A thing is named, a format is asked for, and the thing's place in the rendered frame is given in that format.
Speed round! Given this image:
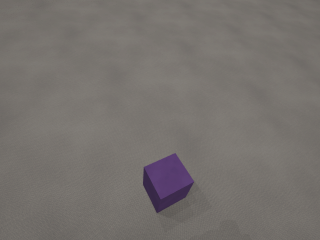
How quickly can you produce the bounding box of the carton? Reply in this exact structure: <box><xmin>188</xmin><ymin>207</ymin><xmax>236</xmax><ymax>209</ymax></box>
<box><xmin>143</xmin><ymin>153</ymin><xmax>194</xmax><ymax>213</ymax></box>

